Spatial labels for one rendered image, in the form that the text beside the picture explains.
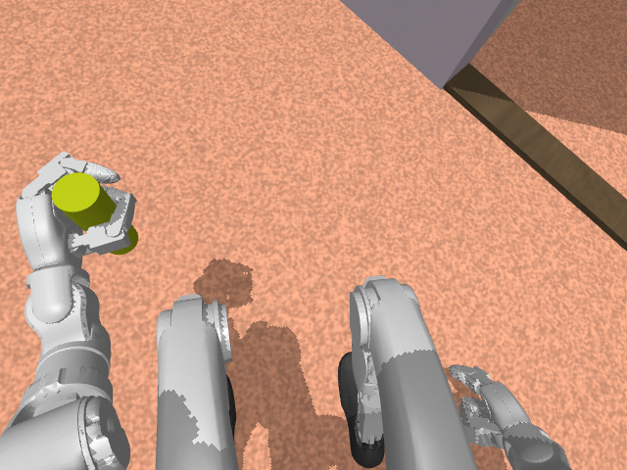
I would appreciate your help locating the left robot hand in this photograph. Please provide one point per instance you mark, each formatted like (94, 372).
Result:
(50, 237)

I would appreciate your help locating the can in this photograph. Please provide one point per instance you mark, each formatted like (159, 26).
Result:
(83, 200)

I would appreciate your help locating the right robot hand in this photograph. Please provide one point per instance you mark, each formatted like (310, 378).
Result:
(486, 420)

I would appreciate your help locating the left robot arm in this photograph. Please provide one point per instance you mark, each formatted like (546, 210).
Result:
(66, 419)

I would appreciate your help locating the right robot arm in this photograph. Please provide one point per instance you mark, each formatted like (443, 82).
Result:
(528, 447)

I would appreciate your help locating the right robot foot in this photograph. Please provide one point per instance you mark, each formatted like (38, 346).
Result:
(367, 456)

